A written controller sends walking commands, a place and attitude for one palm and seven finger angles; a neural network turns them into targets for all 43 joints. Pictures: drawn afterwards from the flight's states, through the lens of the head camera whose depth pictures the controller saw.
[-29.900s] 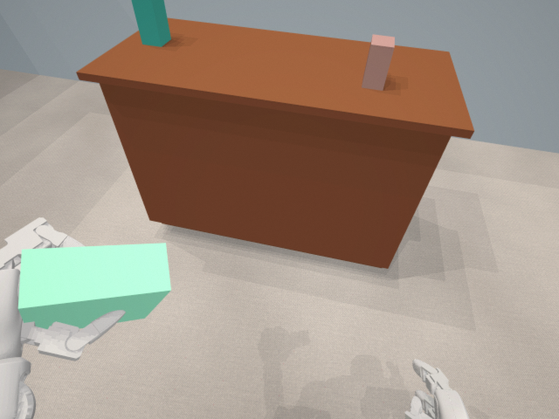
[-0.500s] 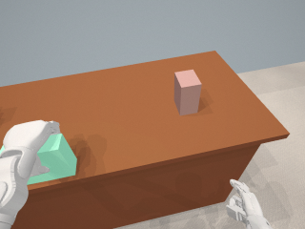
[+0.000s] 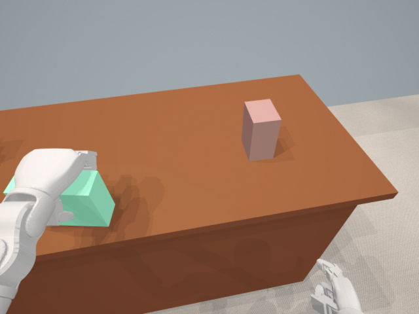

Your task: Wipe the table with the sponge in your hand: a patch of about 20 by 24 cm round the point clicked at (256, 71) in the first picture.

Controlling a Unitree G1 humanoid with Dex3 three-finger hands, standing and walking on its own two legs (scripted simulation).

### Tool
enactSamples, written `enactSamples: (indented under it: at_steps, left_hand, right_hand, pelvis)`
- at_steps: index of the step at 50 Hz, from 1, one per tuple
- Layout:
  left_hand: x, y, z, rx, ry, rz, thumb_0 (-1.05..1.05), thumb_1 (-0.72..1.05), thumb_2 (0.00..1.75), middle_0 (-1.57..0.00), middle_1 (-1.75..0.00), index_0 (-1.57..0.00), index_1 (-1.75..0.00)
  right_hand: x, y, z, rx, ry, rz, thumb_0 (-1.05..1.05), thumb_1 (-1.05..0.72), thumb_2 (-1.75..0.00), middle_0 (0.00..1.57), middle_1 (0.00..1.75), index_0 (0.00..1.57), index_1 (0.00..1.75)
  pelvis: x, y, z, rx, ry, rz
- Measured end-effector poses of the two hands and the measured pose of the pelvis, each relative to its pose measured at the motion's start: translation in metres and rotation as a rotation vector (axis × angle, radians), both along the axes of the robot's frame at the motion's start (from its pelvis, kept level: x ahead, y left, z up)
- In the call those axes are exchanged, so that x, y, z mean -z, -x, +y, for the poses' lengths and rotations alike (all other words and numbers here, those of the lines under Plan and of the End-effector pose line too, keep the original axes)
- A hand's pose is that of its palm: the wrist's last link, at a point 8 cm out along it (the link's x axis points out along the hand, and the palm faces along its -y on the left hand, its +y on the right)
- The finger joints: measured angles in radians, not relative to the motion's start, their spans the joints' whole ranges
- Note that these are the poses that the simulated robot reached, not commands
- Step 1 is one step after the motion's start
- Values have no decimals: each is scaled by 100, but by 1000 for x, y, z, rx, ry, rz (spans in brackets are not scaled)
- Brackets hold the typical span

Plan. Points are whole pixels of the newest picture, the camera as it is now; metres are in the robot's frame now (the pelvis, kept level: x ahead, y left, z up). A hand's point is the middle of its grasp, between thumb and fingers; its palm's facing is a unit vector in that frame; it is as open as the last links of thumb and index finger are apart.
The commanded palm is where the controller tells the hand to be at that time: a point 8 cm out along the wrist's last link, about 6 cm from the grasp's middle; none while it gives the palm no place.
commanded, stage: lower the sponge onto the table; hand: left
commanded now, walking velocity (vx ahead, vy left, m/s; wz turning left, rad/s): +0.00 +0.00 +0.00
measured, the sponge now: (70, 204) +0.25 +0.33 +0.07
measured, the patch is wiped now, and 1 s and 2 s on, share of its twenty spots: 0.00 0.00 0.00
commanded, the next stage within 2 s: wipe forward along the first lane in 1.54 s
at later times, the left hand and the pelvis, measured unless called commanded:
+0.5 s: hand (56, 184) +0.25 +0.33 +0.13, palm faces +0.04 +0.03 -1.00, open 9.1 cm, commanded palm +0.22 +0.33 +0.20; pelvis +0.00 -0.01 +0.00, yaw +0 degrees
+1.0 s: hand (45, 184) +0.25 +0.35 +0.13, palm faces +0.05 +0.01 -1.00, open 9.1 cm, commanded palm +0.22 +0.34 +0.18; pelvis +0.00 +0.00 +0.00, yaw -1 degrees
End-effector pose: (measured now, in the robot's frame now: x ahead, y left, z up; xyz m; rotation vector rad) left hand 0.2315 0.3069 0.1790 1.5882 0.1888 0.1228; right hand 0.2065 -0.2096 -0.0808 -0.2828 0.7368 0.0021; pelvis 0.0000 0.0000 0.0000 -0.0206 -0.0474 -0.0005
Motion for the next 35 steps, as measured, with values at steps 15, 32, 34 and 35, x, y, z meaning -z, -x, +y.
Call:
enactSamples:
  at_steps: [15, 32, 34, 35]
  left_hand:
    - [-9, -3, 31, -255, 20, 49, 0, -44, 109, -83, -144, -84, -143]
    - [-23, -4, 48, -286, -9, -106, 0, -45, 109, -83, -143, -84, -143]
    - [-12, -4, 47, -299, 5, -28, 0, -45, 109, -83, -143, -84, -143]
    - [-4, -3, 44, -288, 13, 15, 0, -45, 109, -83, -143, -84, -143]
  right_hand:
    - [3, -12, -2, 12, -89, 1, 1, -90, -90, 20, 30, 20, 30]
    - [2, -12, 4, -1, -77, 17, 1, -90, -90, 20, 30, 20, 30]
    - [2, -10, 2, 8, -84, 10, 1, -90, -90, 20, 30, 20, 30]
    - [2, -9, 0, 13, -83, 7, 1, -90, -90, 20, 30, 20, 30]
  pelvis:
    - [0, -5, 2, 18, -3, 34]
    - [-1, -1, -4, 14, 2, 29]
    - [0, -1, -2, 14, 1, 34]
    - [0, -2, -1, 13, 1, 35]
